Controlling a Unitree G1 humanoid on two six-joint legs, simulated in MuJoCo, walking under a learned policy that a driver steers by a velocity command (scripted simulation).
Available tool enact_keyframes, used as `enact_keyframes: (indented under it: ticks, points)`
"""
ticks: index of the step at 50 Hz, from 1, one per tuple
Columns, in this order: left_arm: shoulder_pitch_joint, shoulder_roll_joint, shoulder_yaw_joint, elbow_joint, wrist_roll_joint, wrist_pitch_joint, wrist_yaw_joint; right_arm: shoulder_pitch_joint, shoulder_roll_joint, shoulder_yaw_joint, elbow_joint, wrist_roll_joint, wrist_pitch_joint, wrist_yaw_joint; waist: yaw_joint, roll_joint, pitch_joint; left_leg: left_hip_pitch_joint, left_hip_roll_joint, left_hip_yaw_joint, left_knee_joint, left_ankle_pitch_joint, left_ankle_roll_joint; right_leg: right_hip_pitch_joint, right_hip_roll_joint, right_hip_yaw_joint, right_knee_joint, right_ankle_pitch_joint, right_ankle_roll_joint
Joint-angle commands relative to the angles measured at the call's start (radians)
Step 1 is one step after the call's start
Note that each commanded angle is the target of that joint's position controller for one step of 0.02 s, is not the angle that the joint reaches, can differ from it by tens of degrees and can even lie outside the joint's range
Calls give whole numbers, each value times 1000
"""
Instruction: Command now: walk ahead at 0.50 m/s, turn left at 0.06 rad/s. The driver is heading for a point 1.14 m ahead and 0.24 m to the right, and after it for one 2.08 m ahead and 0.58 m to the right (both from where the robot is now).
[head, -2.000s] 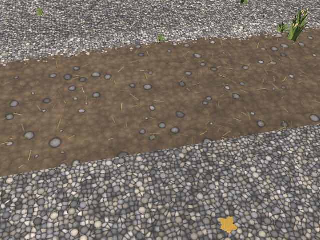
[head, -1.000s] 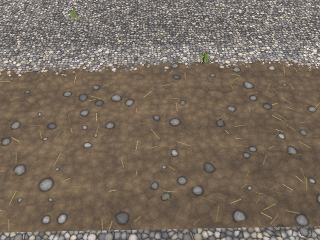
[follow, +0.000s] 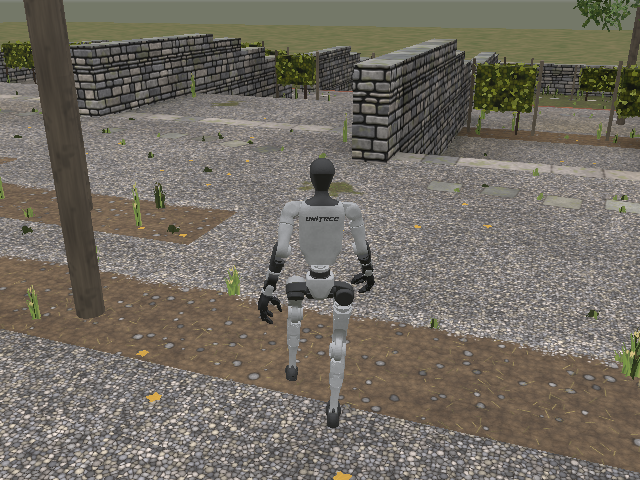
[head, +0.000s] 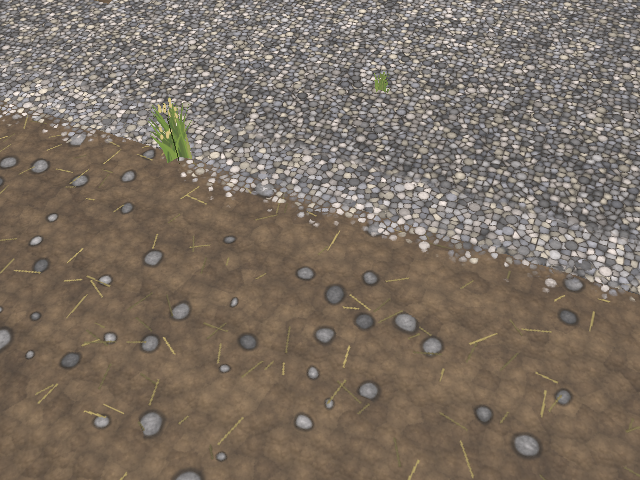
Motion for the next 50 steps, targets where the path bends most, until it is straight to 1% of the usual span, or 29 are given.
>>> enact_keyframes:
  ticks: [1,2,4,6,8,9,11,12,13,14,15,16,17,18,19,21,24,27,29,31,32,33,34,35,36,38,40,43,50]
  points:
    - [3,92,12,-19,3,-29,1,-225,-12,9,-113,-3,-35,15,11,-86,90,68,-20,81,-277,371,7,-160,-163,137,-95,274,-82]
    - [-26,95,8,-22,-7,-35,-2,-198,-11,8,-101,5,-38,25,-5,-77,81,191,-25,82,-310,493,25,-243,-170,133,-84,218,-70]
    - [-68,101,3,-13,-8,-30,-2,-128,-32,2,-58,22,-28,34,-29,-95,61,315,-18,68,-332,574,48,-278,-170,113,-4,197,-53]
    - [-16,102,-1,8,10,-20,-1,-177,-45,4,-68,16,-27,21,18,-78,93,254,-15,72,-406,509,41,-159,-173,122,101,222,-55]
    - [45,93,-8,45,42,9,18,-204,-40,7,-69,6,-36,-2,43,-30,120,193,3,63,-533,418,25,-8,-166,129,273,258,-64]
    - [68,91,-11,66,44,17,27,-163,-28,10,-58,-5,-45,-9,42,-14,101,254,-9,72,-591,408,21,7,-145,130,378,313,-66]
    - [69,113,-7,89,42,44,47,107,-45,0,41,-14,-55,-32,-60,-13,12,455,15,42,-743,447,31,39,-117,132,735,462,-77]
    - [19,125,2,81,17,57,48,295,-73,-14,104,-31,-57,-39,-162,26,-45,713,40,60,-804,535,44,-115,-82,85,1025,397,-64]
    - [1,95,10,59,2,55,36,393,-155,-36,152,-24,-57,-32,-166,171,-107,1001,149,-26,-610,814,78,-432,34,46,1369,-333,-38]
    - [154,65,5,47,-58,44,50,472,-187,-36,148,-4,-68,-23,-96,244,-287,1418,339,-158,-141,1287,137,-784,17,148,1480,-479,-20]
    - [66,96,-1,38,-55,36,60,514,-161,-41,145,16,-64,-14,-195,214,-360,1525,388,-282,-186,1072,219,-1003,-33,158,1492,-400,-28]
    - [-25,112,-1,13,-26,40,55,474,-163,-52,139,13,-60,-26,-198,122,-321,1403,383,-351,-333,505,300,-1103,-77,108,1512,-318,-16]
    - [-173,134,10,-17,17,27,45,381,-116,-36,120,14,-74,-46,-178,-6,-223,1161,361,-373,-492,138,270,-1073,-111,148,1302,-90,-6]
    - [-221,121,13,-41,31,32,16,292,-91,-17,108,32,-81,-58,-100,-22,-113,854,347,-364,-599,126,271,-923,-140,120,1100,-9,29]
    - [-257,80,9,-50,49,50,-4,252,-79,-11,131,29,-89,-62,-39,-11,-11,604,325,-338,-636,199,268,-780,-178,141,925,18,72]
    - [-275,21,-7,-47,37,62,-30,259,-62,-1,145,16,-102,-55,-15,17,10,416,204,-199,-674,305,224,-582,-177,88,712,124,104]
    - [-352,-3,-21,-67,4,38,-43,240,-53,1,144,40,-105,-33,-21,81,-27,349,94,-54,-696,309,141,-363,-136,27,432,364,69]
    - [-484,26,-17,-101,2,45,-36,318,-66,0,175,49,-89,-27,-62,34,11,494,127,-88,-705,228,130,-417,-123,14,350,385,40]
    - [-556,44,-11,-126,8,46,-31,362,-73,1,193,34,-76,-34,-82,11,50,613,153,-98,-677,239,130,-477,-114,3,294,317,16]
    - [-503,51,-1,-111,11,38,-27,388,-87,1,208,21,-70,-42,-56,6,23,684,146,-71,-559,378,115,-386,-76,-18,222,234,-7]
    - [-370,66,10,-68,17,27,-23,388,-88,2,212,22,-67,-42,3,-7,-34,667,105,-29,-401,430,96,-228,-50,-25,163,231,-29]
    - [-194,128,31,-24,33,15,-14,380,-71,9,192,26,-69,-42,69,-54,-132,530,60,13,-163,294,72,6,-158,112,143,210,-77]
    - [-71,243,61,-14,48,20,-5,464,7,26,160,59,-71,-38,64,-232,-286,239,-81,102,230,-225,26,275,-455,546,74,131,-210]
    - [-99,221,61,-2,1,43,-12,419,-82,-3,163,30,-63,-39,62,-178,-275,96,-124,18,349,-577,31,242,-491,734,-39,59,-243]
    - [-206,175,49,-19,-10,50,-14,345,-85,-11,139,18,-58,-38,14,-129,-106,19,-61,-12,383,-522,36,112,-453,600,-56,-28,-218]
    - [-325,85,28,-30,-4,40,-18,283,-37,-8,128,12,-55,-31,-51,-94,37,91,8,-18,244,-410,26,-134,-358,409,-136,69,-146]
    - [-326,70,26,-11,-1,24,-13,319,-4,-3,145,1,-35,-22,-96,-123,30,207,21,-6,188,-356,3,-241,-311,306,-170,214,-126]
    - [-262,89,32,21,-6,2,-13,243,-9,-8,123,3,-23,-17,-105,-93,21,166,36,10,122,-268,-21,-219,-290,230,-204,337,-140]
    - [-126,98,32,60,-8,7,-9,-64,11,8,25,16,-30,-12,-35,-95,48,140,22,59,-230,-79,-74,-142,-247,184,-197,415,-127]
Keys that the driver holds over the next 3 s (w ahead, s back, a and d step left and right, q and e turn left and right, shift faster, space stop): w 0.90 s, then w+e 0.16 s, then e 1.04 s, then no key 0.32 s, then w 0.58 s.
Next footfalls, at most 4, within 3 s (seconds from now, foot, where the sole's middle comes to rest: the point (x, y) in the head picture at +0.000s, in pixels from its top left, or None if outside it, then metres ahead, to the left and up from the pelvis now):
0.26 left None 0.31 0.11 -0.94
0.66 right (394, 470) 0.57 -0.07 -0.94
1.16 left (316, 364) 0.82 0.13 -0.94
1.64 right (401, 391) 0.76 -0.09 -0.94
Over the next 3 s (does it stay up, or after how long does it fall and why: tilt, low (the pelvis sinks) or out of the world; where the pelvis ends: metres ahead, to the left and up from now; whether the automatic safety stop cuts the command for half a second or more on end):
stays up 0.86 0.00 -0.17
